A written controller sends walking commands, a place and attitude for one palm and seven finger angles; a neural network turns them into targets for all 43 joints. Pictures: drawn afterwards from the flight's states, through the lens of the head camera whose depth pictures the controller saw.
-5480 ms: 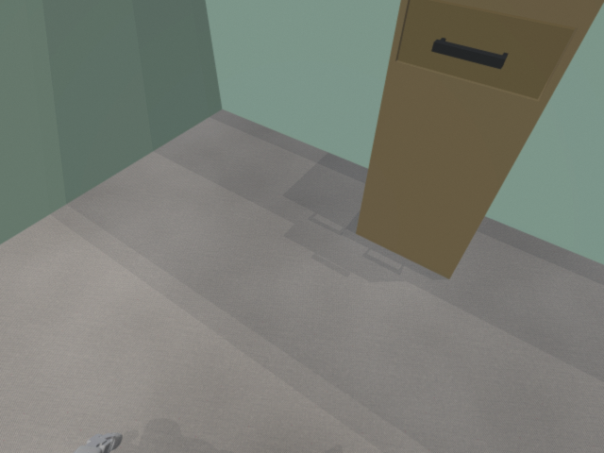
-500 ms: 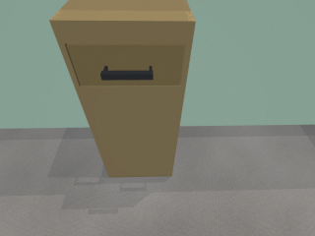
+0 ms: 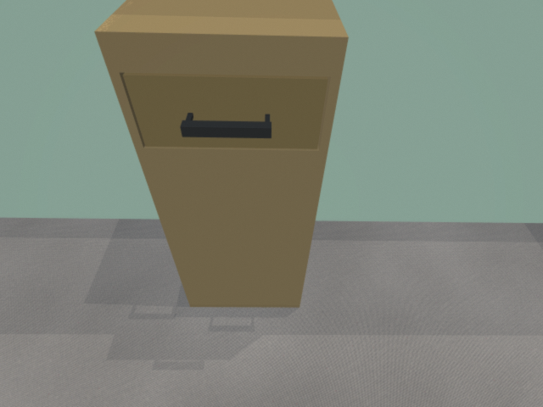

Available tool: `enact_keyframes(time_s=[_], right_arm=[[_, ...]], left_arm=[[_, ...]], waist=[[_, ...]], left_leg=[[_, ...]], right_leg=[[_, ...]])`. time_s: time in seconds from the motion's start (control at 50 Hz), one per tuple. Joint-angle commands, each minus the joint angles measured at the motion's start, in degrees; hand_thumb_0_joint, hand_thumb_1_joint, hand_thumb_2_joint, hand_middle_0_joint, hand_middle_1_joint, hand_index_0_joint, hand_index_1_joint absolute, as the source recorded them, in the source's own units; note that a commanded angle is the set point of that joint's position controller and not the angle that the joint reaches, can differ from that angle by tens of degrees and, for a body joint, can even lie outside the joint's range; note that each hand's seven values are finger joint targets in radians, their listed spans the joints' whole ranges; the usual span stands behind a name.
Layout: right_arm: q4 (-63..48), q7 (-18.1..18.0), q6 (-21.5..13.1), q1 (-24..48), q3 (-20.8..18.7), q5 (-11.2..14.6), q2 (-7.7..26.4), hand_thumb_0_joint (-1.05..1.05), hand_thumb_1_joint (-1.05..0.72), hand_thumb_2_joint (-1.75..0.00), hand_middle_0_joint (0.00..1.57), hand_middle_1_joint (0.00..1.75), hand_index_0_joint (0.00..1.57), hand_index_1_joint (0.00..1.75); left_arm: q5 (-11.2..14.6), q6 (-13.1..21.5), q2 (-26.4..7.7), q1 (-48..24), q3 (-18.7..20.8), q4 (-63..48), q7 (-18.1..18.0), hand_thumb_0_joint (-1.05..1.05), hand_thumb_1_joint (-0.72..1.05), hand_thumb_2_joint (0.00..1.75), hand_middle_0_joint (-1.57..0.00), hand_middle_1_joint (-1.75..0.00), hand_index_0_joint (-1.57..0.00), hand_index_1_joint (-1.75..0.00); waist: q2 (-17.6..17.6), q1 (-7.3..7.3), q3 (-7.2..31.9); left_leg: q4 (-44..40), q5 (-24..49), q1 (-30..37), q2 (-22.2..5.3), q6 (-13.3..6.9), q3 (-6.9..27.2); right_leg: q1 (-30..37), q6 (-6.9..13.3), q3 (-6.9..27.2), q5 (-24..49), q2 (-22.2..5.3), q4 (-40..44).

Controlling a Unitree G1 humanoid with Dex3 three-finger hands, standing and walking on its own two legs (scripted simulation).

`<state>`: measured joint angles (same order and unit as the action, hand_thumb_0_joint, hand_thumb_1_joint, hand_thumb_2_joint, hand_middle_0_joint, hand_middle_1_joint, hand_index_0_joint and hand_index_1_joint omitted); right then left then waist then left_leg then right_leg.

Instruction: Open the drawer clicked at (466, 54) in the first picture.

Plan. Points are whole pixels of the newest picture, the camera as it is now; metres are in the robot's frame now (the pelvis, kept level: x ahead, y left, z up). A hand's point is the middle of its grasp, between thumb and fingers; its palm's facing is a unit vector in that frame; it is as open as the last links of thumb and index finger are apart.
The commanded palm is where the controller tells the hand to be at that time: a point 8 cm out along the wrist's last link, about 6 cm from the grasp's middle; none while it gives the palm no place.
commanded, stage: look again from close up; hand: left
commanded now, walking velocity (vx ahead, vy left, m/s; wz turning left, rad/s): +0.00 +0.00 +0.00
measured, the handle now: (227, 123) +0.61 +0.12 +0.11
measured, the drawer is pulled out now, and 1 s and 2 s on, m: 0.00 0.00 0.00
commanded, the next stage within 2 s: shuffle to correct the standing spot in 0.26 s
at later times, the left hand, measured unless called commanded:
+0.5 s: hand out of the picture -0.01 +0.18 -0.18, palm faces +0.00 -0.99 -0.15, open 7.3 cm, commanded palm none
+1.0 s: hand out of the picture -0.05 +0.12 -0.19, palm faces +0.11 -0.99 -0.07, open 7.4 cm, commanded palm none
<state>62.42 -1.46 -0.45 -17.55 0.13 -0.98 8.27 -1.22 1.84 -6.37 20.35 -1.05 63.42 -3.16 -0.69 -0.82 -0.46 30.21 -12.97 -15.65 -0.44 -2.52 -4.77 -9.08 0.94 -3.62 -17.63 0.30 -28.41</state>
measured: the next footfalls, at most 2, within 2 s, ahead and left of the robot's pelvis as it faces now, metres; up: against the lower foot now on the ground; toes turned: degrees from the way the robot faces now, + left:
left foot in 1.00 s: +0.09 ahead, +0.07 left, +0.00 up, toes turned +10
right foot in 1.46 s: +0.16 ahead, -0.20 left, +0.00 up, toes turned +4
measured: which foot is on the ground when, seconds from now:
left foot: down 0.00-0.74, up 0.76-0.98, down 1.00-1.00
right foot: down 0.00-1.00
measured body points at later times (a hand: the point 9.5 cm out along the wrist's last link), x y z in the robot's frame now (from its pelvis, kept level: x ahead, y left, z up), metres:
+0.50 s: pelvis -0.01 +0.02 +0.00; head -0.02 +0.04 +0.45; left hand -0.01 +0.24 -0.17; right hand +0.00 -0.21 -0.14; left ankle +0.04 +0.09 -0.74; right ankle -0.02 -0.11 -0.73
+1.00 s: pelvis +0.02 -0.01 -0.01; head +0.01 +0.03 +0.44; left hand -0.05 +0.17 -0.18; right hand +0.03 -0.24 -0.15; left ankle +0.05 +0.06 -0.74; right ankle -0.01 -0.11 -0.74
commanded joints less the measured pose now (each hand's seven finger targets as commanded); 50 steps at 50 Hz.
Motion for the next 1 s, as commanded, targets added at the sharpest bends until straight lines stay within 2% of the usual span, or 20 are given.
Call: enact_keyframes(time_s=[0.0,0.1,0.22,0.32,0.38,0.46,0.54,0.6,0.66,0.7,0.72,0.74,0.76,0.8,0.86,0.9,0.92,0.94,0.96,0.98], right_arm=[[-3.83,0.26,-0.92,-2.27,-0.92,0.02,4.59,0.0,-0.9,-0.9,0.2,0.3,0.2,0.3],[-4.14,0.05,-1.52,-1.79,-0.8,0.09,5.74,0.0,-0.9,-0.9,0.2,0.3,0.2,0.3],[-4.01,0.09,-1.49,-0.47,-0.73,0.18,6.76,0.0,-0.9,-0.9,0.2,0.3,0.2,0.3],[-3.63,0.14,-1.28,-0.05,-0.82,0.19,7.35,0.0,-0.9,-0.9,0.2,0.3,0.2,0.3],[-2.99,0.14,-0.86,-0.42,-0.96,0.0,7.51,0.0,-0.9,-0.9,0.2,0.3,0.2,0.3],[-3.26,-0.39,-0.11,-1.37,-2.69,-0.27,10.87,0.0,-0.9,-0.9,0.2,0.3,0.2,0.3],[-3.96,-0.77,-0.11,-2.49,-3.67,-0.6,11.5,0.0,-0.9,-0.9,0.2,0.3,0.2,0.3],[-3.97,-0.71,-0.26,-1.8,-3.7,-0.74,10.43,0.0,-0.9,-0.9,0.2,0.3,0.2,0.3],[-4.13,-0.5,0.07,-0.4,-3.7,-0.51,8.57,0.0,-0.9,-0.9,0.2,0.3,0.2,0.3],[-5.23,-0.02,0.11,0.7,-2.51,-0.16,4.0,0.0,-0.9,-0.9,0.2,0.3,0.2,0.3],[-6.2,0.21,0.02,1.71,-2.3,-0.27,2.9,0.0,-0.9,-0.9,0.2,0.3,0.2,0.3],[-6.25,0.44,0.18,2.87,-2.73,-0.38,3.63,0.0,-0.9,-0.9,0.2,0.3,0.2,0.3],[-5.77,0.64,0.32,1.18,-2.96,-0.42,3.29,0.0,-0.9,-0.9,0.2,0.3,0.2,0.3],[-4.86,1.13,0.43,-0.74,-2.7,-0.35,1.74,0.0,-0.9,-0.9,0.2,0.3,0.2,0.3],[-5.6,1.11,-0.06,0.01,-2.25,-0.37,0.02,0.0,-0.9,-0.9,0.2,0.3,0.2,0.3],[-4.79,0.84,-0.48,-2.79,-2.0,-0.42,-0.88,0.0,-0.9,-0.9,0.2,0.3,0.2,0.3],[-3.74,0.53,-0.75,-5.65,-1.87,-0.48,-0.42,0.0,-0.9,-0.9,0.2,0.3,0.2,0.3],[-2.56,0.2,-1.15,-9.02,-2.01,-0.48,0.83,0.0,-0.9,-0.9,0.2,0.3,0.2,0.3],[-1.19,-0.42,-1.62,-12.5,-2.88,-0.66,4.77,0.0,-0.9,-0.9,0.2,0.3,0.2,0.3],[-1.09,-1.19,-1.64,-15.87,-4.16,-0.94,9.71,0.0,-0.9,-0.9,0.2,0.3,0.2,0.3]], left_arm=[[-0.01,0.17,-5.52,3.52,1.09,-3.22,0.01,0.0,0.9,0.9,-0.2,-0.3,-0.2,-0.3],[0.12,-0.08,-6.33,3.38,1.22,-4.39,0.14,0.0,0.9,0.9,-0.2,-0.3,-0.2,-0.3],[0.22,-0.45,-7.62,2.62,1.32,-5.33,0.41,0.0,0.9,0.9,-0.2,-0.3,-0.2,-0.3],[0.14,-0.88,-7.7,2.29,1.26,-5.36,0.61,0.0,0.9,0.9,-0.2,-0.3,-0.2,-0.3],[-0.04,-1.28,-6.89,3.1,1.12,-4.65,0.93,0.0,0.9,0.9,-0.2,-0.3,-0.2,-0.3],[-0.91,-2.47,-6.11,4.23,1.65,-5.38,1.75,0.0,0.9,0.9,-0.2,-0.3,-0.2,-0.3],[-1.01,-3.2,-5.0,4.43,2.3,-6.17,2.65,0.0,0.9,0.9,-0.2,-0.3,-0.2,-0.3],[-0.85,-2.75,-3.83,5.87,2.48,-5.66,3.01,0.0,0.9,0.9,-0.2,-0.3,-0.2,-0.3],[-0.83,-2.42,-4.12,10.68,3.02,-3.85,2.81,0.0,0.9,0.9,-0.2,-0.3,-0.2,-0.3],[-0.95,-2.15,-8.09,12.61,3.73,-3.7,1.95,0.0,0.9,0.9,-0.2,-0.3,-0.2,-0.3],[-0.74,-1.75,-9.73,11.89,4.2,-4.21,1.41,0.0,0.9,0.9,-0.2,-0.3,-0.2,-0.3],[-0.6,-1.38,-8.39,10.12,3.96,-4.7,1.12,0.0,0.9,0.9,-0.2,-0.3,-0.2,-0.3],[-0.57,-1.01,-7.5,8.48,3.76,-4.83,1.03,0.0,0.9,0.9,-0.2,-0.3,-0.2,-0.3],[-0.56,-0.39,-6.95,7.18,3.63,-4.85,0.79,0.0,0.9,0.9,-0.2,-0.3,-0.2,-0.3],[-1.03,-0.19,-6.99,8.51,3.44,-3.9,0.82,0.0,0.9,0.9,-0.2,-0.3,-0.2,-0.3],[-0.93,-0.65,-6.97,8.06,3.34,-3.45,1.07,0.0,0.9,0.9,-0.2,-0.3,-0.2,-0.3],[-0.62,-1.01,-6.71,7.48,3.19,-3.41,1.3,0.0,0.9,0.9,-0.2,-0.3,-0.2,-0.3],[-0.37,-1.21,-5.55,7.59,2.92,-3.53,1.67,0.0,0.9,0.9,-0.2,-0.3,-0.2,-0.3],[-0.28,-1.26,-3.18,8.61,2.48,-3.91,2.19,0.0,0.9,0.9,-0.2,-0.3,-0.2,-0.3],[-0.32,-1.28,-1.86,8.48,2.28,-5.3,2.66,0.0,0.9,0.9,-0.2,-0.3,-0.2,-0.3]], waist=[[0.94,0.24,-6.39],[1.78,0.89,-3.35],[0.62,1.08,-2.35],[-0.76,0.96,-3.38],[-0.32,0.76,-4.23],[-4.3,0.48,-5.15],[-4.05,0.07,-3.88],[-2.74,0.87,-2.76],[0.01,2.84,-3.34],[10.39,3.66,-4.98],[16.3,3.77,-5.55],[13.31,3.48,-7.82],[9.92,1.58,-8.21],[3.99,0.26,-6.94],[5.07,1.06,-6.17],[6.63,-0.04,-5.68],[5.23,-1.13,-4.72],[2.05,-2.01,-3.53],[-6.7,-2.73,-2.29],[-14.17,-3.32,-1.07]], left_leg=[[-6.99,1.16,-0.95,-5.36,-0.02,7.93],[-7.08,7.02,0.58,-6.02,-0.55,7.84],[-7.68,6.81,1.27,-5.95,-0.37,7.6],[-10.27,1.49,0.7,-6.49,-0.29,8.61],[-13.61,-9.16,-0.69,-7.43,-0.46,10.55],[-20.03,-22.91,-0.94,-12.99,-3.36,17.41],[-20.74,-22.14,0.11,-17.29,-7.5,20.95],[-18.7,-17.96,-2.18,-15.79,-7.09,17.42],[-13.52,-19.58,-10.66,-10.34,-2.99,10.58],[0.41,-16.3,-19.14,-1.43,-0.13,1.65],[11.32,-13.63,-18.95,-0.07,0.03,-1.83],[20.0,-14.35,-18.98,-0.97,-0.66,0.51],[24.96,-11.67,-19.42,-1.45,-0.83,1.37],[26.32,-10.21,-18.12,-2.32,-0.47,0.49],[16.43,-10.55,-13.24,-2.58,0.03,-1.31],[7.47,-6.62,-4.69,-1.57,0.25,-3.35],[2.07,-3.02,2.07,-1.26,0.57,-4.04],[-3.04,-1.9,7.25,-3.11,0.71,-1.66],[-9.71,-4.66,11.97,-12.5,-2.18,11.59],[-17.16,-6.11,16.05,-24.96,-8.7,30.21]], right_leg=[[-7.92,2.52,6.59,2.87,-5.37,5.52],[-4.45,1.87,6.07,8.0,-5.42,4.53],[-3.21,1.38,6.25,8.46,-5.75,5.56],[-3.51,1.07,5.6,5.69,-5.51,6.38],[-3.91,0.93,4.36,1.31,-4.47,5.77],[-8.57,0.89,0.14,-4.68,-1.65,-1.53],[-12.9,1.52,0.85,-8.06,-1.89,-10.78],[-8.24,1.46,0.42,-5.56,-2.04,-5.71],[2.75,1.69,0.41,-1.65,-2.3,5.97],[4.33,6.01,13.97,-15.61,-11.92,15.07],[1.11,8.49,19.74,-21.65,-17.24,21.03],[-2.89,9.63,19.51,-18.28,-18.41,22.54],[-3.2,10.04,16.83,-12.87,-17.47,21.67],[-2.41,10.58,10.65,-3.37,-15.96,19.11],[-3.25,10.84,7.37,4.52,-14.5,15.97],[-7.18,9.25,4.77,1.32,-12.22,13.6],[-10.86,7.97,3.63,-1.64,-10.59,10.73],[-12.56,6.44,2.18,-2.22,-8.27,4.93],[-18.13,3.66,-1.04,-3.22,-4.69,-5.14],[-27.56,1.11,-4.01,-12.44,-1.36,-16.89]])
